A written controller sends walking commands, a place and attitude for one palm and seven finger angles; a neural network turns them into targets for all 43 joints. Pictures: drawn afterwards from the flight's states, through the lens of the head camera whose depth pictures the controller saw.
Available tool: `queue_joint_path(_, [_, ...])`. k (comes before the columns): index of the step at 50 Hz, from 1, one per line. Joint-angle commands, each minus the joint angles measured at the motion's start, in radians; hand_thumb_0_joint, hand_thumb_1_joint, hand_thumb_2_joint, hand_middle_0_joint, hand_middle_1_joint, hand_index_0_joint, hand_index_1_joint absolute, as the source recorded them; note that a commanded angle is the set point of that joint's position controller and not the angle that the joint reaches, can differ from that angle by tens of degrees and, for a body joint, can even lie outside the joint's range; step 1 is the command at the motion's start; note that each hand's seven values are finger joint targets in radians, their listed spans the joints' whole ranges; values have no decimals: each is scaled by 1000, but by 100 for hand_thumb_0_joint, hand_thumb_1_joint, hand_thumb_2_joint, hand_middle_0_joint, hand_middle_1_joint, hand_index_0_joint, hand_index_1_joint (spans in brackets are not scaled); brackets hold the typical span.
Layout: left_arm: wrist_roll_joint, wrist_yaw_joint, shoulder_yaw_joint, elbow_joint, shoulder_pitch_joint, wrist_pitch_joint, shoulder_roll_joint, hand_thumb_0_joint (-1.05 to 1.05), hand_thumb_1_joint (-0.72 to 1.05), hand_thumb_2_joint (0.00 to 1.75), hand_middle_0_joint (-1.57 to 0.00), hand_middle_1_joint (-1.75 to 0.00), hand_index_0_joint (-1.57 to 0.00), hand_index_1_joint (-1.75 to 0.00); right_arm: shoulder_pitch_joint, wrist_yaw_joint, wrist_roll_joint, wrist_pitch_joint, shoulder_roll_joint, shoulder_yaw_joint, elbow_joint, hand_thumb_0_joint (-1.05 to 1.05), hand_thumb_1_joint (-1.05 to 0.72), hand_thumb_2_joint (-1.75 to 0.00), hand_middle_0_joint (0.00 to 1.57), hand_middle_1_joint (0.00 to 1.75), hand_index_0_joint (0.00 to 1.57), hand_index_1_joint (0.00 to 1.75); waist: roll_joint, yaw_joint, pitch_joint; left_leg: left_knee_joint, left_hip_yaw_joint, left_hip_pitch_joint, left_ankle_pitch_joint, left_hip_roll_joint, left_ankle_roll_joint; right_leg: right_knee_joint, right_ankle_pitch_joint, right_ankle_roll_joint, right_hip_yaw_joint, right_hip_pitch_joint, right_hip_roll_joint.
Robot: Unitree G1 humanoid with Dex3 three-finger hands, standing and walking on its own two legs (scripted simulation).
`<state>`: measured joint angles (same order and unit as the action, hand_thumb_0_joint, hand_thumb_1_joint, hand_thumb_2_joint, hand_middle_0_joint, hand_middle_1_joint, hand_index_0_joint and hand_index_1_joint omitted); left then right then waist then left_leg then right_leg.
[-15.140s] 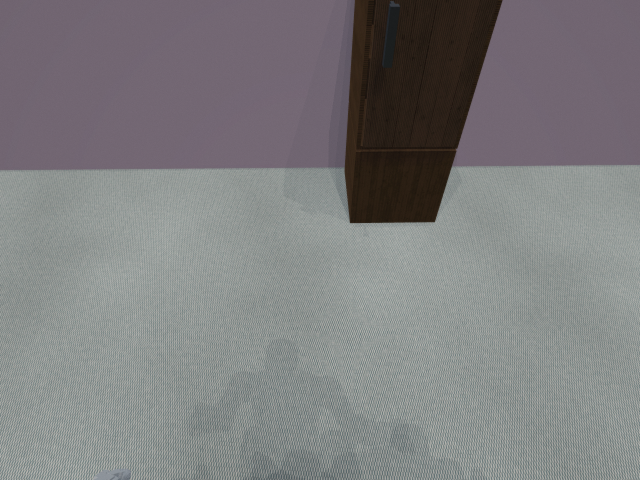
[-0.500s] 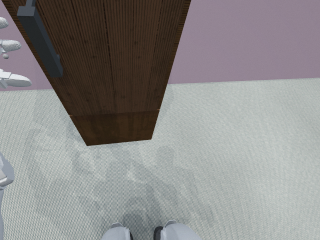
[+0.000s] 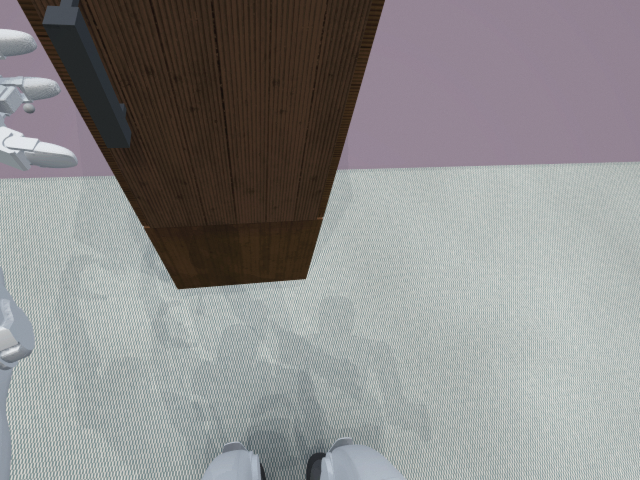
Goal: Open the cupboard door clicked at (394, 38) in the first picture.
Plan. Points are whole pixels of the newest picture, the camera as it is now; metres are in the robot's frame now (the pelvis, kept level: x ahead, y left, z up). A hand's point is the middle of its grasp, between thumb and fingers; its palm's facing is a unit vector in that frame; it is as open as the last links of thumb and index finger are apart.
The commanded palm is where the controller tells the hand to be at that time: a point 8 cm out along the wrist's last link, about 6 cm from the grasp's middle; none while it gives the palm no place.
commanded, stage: slide the fingers in behind the handle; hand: left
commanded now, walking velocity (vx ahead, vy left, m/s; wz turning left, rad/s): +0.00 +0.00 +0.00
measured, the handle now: (97, 74) +0.57 +0.21 +0.11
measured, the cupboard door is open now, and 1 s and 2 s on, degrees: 0 0 0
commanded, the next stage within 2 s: close the thumb around the handle in 1.60 s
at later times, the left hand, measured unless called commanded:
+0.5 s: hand (58, 106) +0.52 +0.24 +0.11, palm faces +0.04 -1.00 +0.00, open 14.0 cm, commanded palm +0.50 +0.28 +0.10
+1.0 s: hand (94, 108) +0.52 +0.21 +0.11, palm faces +0.04 -1.00 +0.00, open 14.0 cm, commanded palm +0.49 +0.25 +0.10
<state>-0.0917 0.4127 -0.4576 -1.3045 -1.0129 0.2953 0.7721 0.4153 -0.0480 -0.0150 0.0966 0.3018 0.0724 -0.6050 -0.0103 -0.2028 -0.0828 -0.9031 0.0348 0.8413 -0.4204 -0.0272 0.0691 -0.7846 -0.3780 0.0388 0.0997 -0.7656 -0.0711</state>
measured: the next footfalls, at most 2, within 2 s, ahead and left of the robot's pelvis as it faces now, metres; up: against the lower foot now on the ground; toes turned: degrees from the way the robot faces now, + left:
none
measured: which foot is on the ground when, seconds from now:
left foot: down 0.00-1.00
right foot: down 0.00-1.00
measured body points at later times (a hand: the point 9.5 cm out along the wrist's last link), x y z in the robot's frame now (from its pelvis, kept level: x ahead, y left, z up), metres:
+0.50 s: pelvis +0.00 +0.00 +0.00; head +0.13 +0.03 +0.43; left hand +0.51 +0.30 +0.11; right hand -0.03 -0.27 -0.09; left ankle +0.00 +0.07 -0.69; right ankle -0.01 -0.10 -0.69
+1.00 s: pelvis +0.00 +0.00 +0.00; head +0.12 +0.03 +0.44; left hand +0.51 +0.26 +0.11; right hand -0.02 -0.27 -0.10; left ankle +0.00 +0.07 -0.69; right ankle -0.01 -0.10 -0.69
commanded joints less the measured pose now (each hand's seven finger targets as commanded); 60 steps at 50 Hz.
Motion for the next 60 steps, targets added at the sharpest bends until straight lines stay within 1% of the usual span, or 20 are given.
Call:
queue_joint_path(1, [-17,-5,-33,238,-440,68,301,0,-50,30,-30,-120,-30,-120,212,-13,5,-9,202,-75,27,0,-90,-90,20,30,20,30,-214,-2,-473,74,-135,-471,511,-18,-38,61,310,-19,-73,73,-2])
queue_joint_path(3, [-30,-3,-22,251,-414,73,261,0,-50,30,-30,-120,-30,-120,216,-8,7,-8,197,-77,27,0,-90,-90,20,30,20,30,-241,5,-488,70,-136,-510,567,-20,-43,60,332,-14,-71,65,-5])
queue_joint_path(8, [-36,-10,-23,221,-395,55,246,0,-50,30,-30,-120,-30,-120,217,-6,5,-3,197,-79,24,0,-90,-90,20,30,20,30,-189,2,-429,82,-129,-453,511,-17,-33,70,321,-16,-69,80,-6])
queue_joint_path(10, [-29,-24,-48,242,-384,57,279,0,-50,30,-30,-120,-30,-120,221,-4,6,-4,198,-82,27,0,-90,-90,20,30,20,30,-186,15,-455,85,-125,-449,508,-16,-32,70,330,-19,-74,103,-5])
queue_joint_path(15, [-19,-52,-50,254,-415,75,280,0,-50,30,-30,-120,-30,-120,224,-1,8,-9,198,-84,24,0,-90,-90,20,30,20,30,-180,5,-444,87,-124,-438,478,-16,-31,69,314,-19,-75,100,-4])
queue_joint_path(18, [-23,-58,-6,275,-440,86,210,0,-50,30,-30,-120,-30,-120,223,4,10,-12,189,-83,21,0,-90,-90,20,30,20,30,-227,-4,-447,82,-129,-486,512,-16,-36,66,316,-15,-72,68,-5])
queue_joint_path(22, [-22,-61,-10,252,-428,80,211,0,-50,30,-30,-120,-30,-120,224,6,9,-13,193,-85,13,0,-90,-90,20,30,20,30,-180,-8,-445,82,-130,-465,486,-17,-34,69,309,-20,-72,77,-6])
queue_joint_path(25, [-28,-62,-12,278,-411,86,199,0,-50,30,-30,-120,-30,-120,223,9,10,-15,190,-88,13,0,-90,-90,20,30,20,30,-212,7,-485,77,-131,-504,548,-17,-39,61,341,-16,-71,84,-6])
queue_joint_path(28, [-34,-69,11,275,-391,83,147,0,-50,30,-30,-120,-30,-120,222,14,10,-13,184,-90,13,0,-90,-90,20,30,20,30,-202,4,-462,74,-138,-524,592,-21,-41,61,346,-15,-65,63,-9])
queue_joint_path(32, [-32,-89,34,263,-414,70,119,0,-50,30,-30,-120,-30,-120,211,17,8,-13,184,-89,17,0,-90,-90,20,30,20,30,-174,-8,-415,88,-133,-478,510,-17,-37,69,317,-19,-66,62,-5])
queue_joint_path(33, [-32,-100,1,283,-410,79,147,0,-50,30,-30,-120,-30,-120,217,17,11,-15,185,-90,19,0,-90,-90,20,30,20,30,-183,11,-441,83,-137,-491,542,-16,-38,60,329,-14,-66,75,-5])
queue_joint_path(34, [-27,-104,27,292,-430,83,123,0,-50,30,-30,-120,-30,-120,208,19,10,-17,182,-90,19,0,-90,-90,20,30,20,30,-207,-2,-457,81,-134,-513,536,-19,-41,60,323,-18,-68,55,-5])
queue_joint_path(38, [-23,-127,16,285,-438,96,125,0,-50,30,-30,-120,-30,-120,210,20,13,-23,181,-89,16,0,-90,-90,20,30,20,30,-165,-5,-438,80,-134,-481,518,-14,-36,56,328,-17,-68,76,-4])
queue_joint_path(41, [-16,-134,32,292,-437,101,102,0,-50,30,-30,-120,-30,-120,205,24,12,-24,175,-91,16,0,-90,-90,20,30,20,30,-197,1,-463,76,-132,-500,537,-15,-43,51,334,-18,-70,72,-3])
queue_joint_path(43, [-19,-140,22,273,-421,100,101,0,-50,30,-30,-120,-30,-120,209,25,13,-25,177,-91,15,0,-90,-90,20,30,20,30,-164,2,-447,76,-136,-492,535,-15,-39,53,332,-15,-68,74,-5])
queue_joint_path(49, [-19,-154,27,303,-429,108,82,0,-50,30,-30,-120,-30,-120,206,31,13,-30,172,-94,16,0,-90,-90,20,30,20,30,-170,11,-477,80,-131,-496,528,-13,-40,51,340,-17,-70,93,-5])
queue_joint_path(51, [-19,-157,55,330,-420,113,41,0,-50,30,-30,-120,-30,-120,200,35,13,-32,166,-96,19,0,-90,-90,20,30,20,30,-195,14,-483,80,-130,-512,548,-12,-44,50,346,-17,-68,90,-4])
queue_joint_path(54, [-25,-165,26,301,-387,107,58,0,-50,30,-30,-120,-30,-120,209,38,13,-30,169,-98,14,0,-90,-90,20,30,20,30,-136,18,-467,82,-122,-481,544,-10,-37,52,368,-18,-69,121,-6])
queue_joint_path(57, [-18,-176,43,276,-386,93,39,0,-50,30,-30,-120,-30,-120,198,38,10,-31,164,-96,18,0,-90,-90,20,30,20,30,-118,12,-403,94,-108,-421,448,-3,-29,65,337,-19,-76,126,-3])
queue_joint_path(60, [-13,-192,49,301,-432,107,36,0,-50,30,-30,-120,-30,-120,197,37,12,-39,165,-96,16,0,-90,-90,20,30,20,30,-133,3,-422,95,-111,-432,429,-1,-30,64,321,-19,-79,120,-1])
